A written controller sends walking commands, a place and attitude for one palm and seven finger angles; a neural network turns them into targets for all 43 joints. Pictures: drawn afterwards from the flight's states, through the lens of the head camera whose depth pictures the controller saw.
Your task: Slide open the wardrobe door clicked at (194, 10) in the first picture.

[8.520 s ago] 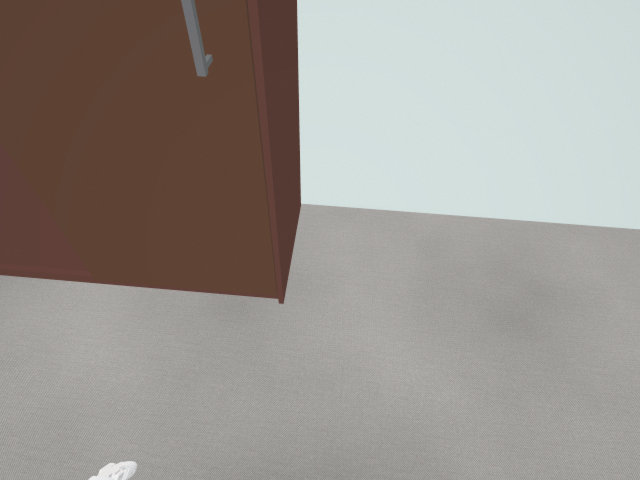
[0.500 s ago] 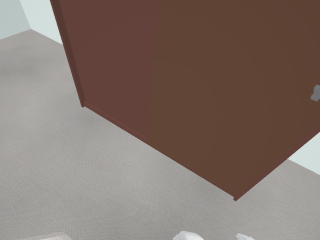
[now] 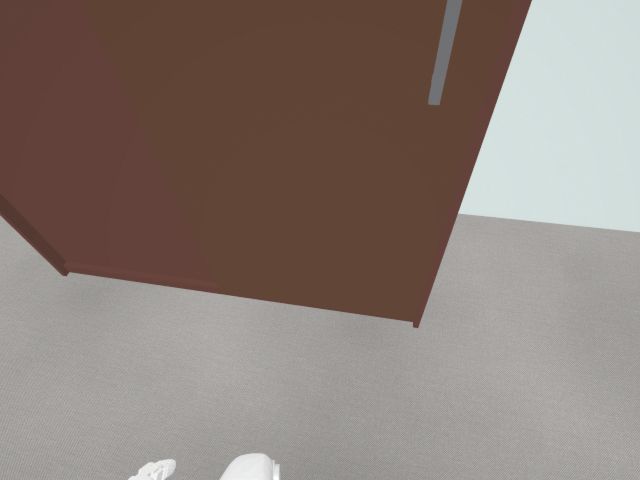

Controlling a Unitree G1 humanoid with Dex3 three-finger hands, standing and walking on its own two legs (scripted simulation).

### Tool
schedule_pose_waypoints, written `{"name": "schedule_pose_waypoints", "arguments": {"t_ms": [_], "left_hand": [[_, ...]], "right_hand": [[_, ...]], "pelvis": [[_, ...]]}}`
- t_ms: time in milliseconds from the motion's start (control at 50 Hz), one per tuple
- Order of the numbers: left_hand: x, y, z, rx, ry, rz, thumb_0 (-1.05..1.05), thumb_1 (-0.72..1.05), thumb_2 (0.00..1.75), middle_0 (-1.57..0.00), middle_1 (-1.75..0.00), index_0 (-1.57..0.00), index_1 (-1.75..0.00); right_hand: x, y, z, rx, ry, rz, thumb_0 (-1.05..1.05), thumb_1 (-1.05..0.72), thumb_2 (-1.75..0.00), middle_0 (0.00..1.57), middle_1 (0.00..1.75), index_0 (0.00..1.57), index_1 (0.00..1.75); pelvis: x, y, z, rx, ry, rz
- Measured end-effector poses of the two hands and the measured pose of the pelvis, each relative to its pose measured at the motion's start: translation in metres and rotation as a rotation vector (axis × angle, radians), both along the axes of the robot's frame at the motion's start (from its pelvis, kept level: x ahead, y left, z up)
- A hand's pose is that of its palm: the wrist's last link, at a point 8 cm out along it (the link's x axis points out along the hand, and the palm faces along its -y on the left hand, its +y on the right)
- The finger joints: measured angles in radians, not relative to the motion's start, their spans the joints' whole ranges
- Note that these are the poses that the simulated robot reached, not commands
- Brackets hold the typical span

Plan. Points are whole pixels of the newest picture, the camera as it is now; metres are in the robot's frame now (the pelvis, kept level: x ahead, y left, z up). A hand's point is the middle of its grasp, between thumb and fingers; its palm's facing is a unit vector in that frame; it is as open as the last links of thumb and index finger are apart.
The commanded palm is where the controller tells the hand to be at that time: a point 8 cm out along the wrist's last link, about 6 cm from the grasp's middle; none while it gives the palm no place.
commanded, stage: turn to face it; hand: right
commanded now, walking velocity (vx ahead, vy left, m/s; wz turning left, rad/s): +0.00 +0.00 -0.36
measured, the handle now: (443, 47) +0.66 -0.16 +0.20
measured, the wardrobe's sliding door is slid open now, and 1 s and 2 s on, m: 0.00 0.00 0.00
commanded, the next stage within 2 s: take the last steps up to it in 0.30 s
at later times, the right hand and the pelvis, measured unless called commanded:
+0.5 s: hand out of the picture +0.00 -0.13 -0.15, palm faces +0.23 +0.93 -0.27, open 7.4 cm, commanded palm none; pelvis -0.02 +0.07 +0.00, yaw -12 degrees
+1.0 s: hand out of the picture -0.04 -0.16 -0.18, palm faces +0.29 +0.95 -0.13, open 7.4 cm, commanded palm none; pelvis +0.03 -0.01 +0.01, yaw -13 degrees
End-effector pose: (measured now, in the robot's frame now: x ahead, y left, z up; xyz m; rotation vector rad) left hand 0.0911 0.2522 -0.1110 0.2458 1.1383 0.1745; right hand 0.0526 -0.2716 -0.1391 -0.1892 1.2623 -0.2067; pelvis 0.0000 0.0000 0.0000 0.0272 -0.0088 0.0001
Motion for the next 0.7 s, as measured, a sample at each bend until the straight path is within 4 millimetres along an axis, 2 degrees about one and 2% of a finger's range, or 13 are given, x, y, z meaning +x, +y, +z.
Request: {"name": "schedule_pose_waypoints", "arguments": {"t_ms": [140, 220, 280, 400, 520, 620, 700], "left_hand": [[-0.009, -0.004, -0.015, -0.061, 0.02, -0.028, 0.01, 0.9, 0.89, -0.2, -0.3, -0.2, -0.3], [-0.021, 0.008, -0.031, -0.097, 0.057, -0.031, 0.01, 0.9, 0.89, -0.2, -0.3, -0.2, -0.3], [-0.03, 0.022, -0.048, -0.124, 0.085, -0.03, 0.01, 0.9, 0.89, -0.2, -0.3, -0.2, -0.3], [-0.043, 0.045, -0.049, -0.129, 0.164, -0.059, 0.01, 0.91, 0.89, -0.2, -0.3, -0.2, -0.3], [-0.052, 0.058, -0.041, -0.099, 0.22, -0.101, 0.01, 0.91, 0.89, -0.2, -0.3, -0.2, -0.3], [-0.043, 0.052, -0.032, -0.076, 0.232, -0.148, 0.01, 0.91, 0.89, -0.19, -0.3, -0.19, -0.3], [-0.02, 0.031, -0.024, -0.067, 0.193, -0.193, 0.01, 0.91, 0.89, -0.19, -0.3, -0.19, -0.3]], "right_hand": [[0.011, 0.015, 0.013, -0.02, -0.086, -0.022, 0.01, -0.91, -0.9, 0.2, 0.3, 0.2, 0.3], [0.014, 0.036, 0.02, -0.035, -0.13, -0.026, 0.01, -0.91, -0.9, 0.2, 0.3, 0.2, 0.3], [0.006, 0.055, 0.021, -0.056, -0.156, -0.035, 0.01, -0.9, -0.9, 0.2, 0.3, 0.2, 0.3], [-0.038, 0.084, 0.03, -0.05, -0.114, -0.109, 0.0, -0.9, -0.9, 0.2, 0.3, 0.2, 0.3], [-0.084, 0.102, 0.025, -0.018, -0.048, -0.195, 0.01, -0.9, -0.9, 0.21, 0.3, 0.2, 0.3], [-0.129, 0.112, 0.016, 0.026, 0.031, -0.263, 0.01, -0.91, -0.9, 0.2, 0.3, 0.2, 0.3], [-0.166, 0.118, 0.008, 0.079, 0.122, -0.317, 0.01, -0.91, -0.9, 0.2, 0.3, 0.2, 0.3]], "pelvis": [[-0.006, 0.011, -0.001, -0.024, -0.009, -0.055], [-0.011, 0.027, -0.005, -0.041, -0.008, -0.084], [-0.015, 0.042, -0.012, -0.052, -0.01, -0.104], [-0.022, 0.059, -0.003, -0.072, -0.02, -0.167], [-0.023, 0.067, 0.003, -0.067, -0.012, -0.21], [-0.02, 0.063, 0.006, -0.056, 0.002, -0.23], [-0.016, 0.052, 0.006, -0.043, 0.01, -0.237]]}}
